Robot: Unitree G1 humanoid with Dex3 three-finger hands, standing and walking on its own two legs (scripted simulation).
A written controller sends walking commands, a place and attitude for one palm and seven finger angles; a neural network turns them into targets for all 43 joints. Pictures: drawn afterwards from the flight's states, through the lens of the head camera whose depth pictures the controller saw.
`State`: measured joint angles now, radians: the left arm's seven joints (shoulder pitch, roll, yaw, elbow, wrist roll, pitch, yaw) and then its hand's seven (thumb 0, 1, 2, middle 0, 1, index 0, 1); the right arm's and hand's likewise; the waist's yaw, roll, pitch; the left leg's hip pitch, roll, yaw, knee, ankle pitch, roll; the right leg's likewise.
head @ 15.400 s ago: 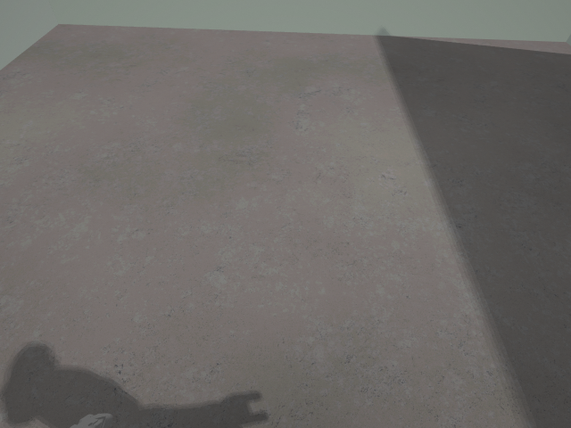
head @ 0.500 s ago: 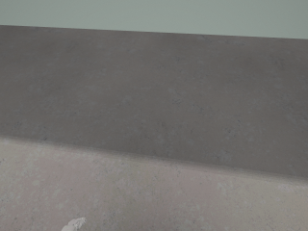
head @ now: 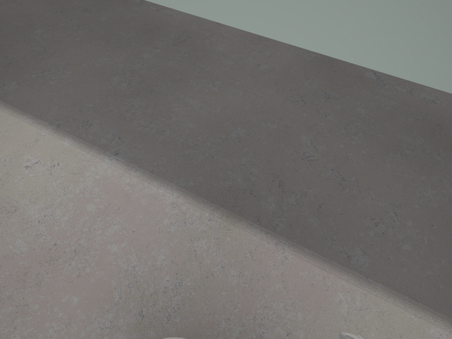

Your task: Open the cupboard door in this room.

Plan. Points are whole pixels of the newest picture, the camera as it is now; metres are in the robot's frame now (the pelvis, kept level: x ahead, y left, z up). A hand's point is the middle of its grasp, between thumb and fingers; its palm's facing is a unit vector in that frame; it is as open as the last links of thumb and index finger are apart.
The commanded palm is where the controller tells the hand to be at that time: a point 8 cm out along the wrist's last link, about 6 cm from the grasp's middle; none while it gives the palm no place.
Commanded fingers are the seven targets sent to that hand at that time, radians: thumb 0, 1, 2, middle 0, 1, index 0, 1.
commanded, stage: turn or walk to find it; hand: left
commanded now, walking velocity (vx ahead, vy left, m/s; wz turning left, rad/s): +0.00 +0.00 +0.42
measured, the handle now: out of the picture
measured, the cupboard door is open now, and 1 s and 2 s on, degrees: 0 0 0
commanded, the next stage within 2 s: none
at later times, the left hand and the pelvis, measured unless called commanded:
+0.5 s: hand out of the picture +0.03 +0.17 -0.13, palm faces +0.21 -0.94 -0.27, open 7.4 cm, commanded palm none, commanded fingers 0.00 0.90 0.90 -0.20 -0.30 -0.20 -0.30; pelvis -0.03 -0.04 +0.01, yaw +13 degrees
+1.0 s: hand out of the picture -0.11 +0.21 -0.16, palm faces +0.46 -0.85 -0.24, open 7.4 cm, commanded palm none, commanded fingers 0.00 0.90 0.90 -0.20 -0.30 -0.20 -0.30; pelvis -0.06 +0.00 +0.02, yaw +25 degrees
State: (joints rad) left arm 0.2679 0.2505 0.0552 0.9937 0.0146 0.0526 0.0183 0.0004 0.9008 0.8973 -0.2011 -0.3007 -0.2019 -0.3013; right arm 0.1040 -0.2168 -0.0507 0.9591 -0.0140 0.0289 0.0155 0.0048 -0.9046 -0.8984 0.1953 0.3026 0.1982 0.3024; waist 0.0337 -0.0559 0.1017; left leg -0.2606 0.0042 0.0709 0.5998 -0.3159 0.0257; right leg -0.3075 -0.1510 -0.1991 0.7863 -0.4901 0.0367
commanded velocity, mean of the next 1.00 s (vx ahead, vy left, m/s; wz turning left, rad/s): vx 0.00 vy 0.00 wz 0.42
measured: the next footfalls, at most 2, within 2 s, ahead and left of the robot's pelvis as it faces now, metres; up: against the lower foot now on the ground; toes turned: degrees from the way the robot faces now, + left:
right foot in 0.38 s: +0.03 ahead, -0.13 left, +0.00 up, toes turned +5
left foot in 0.80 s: -0.06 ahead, +0.11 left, +0.00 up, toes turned +26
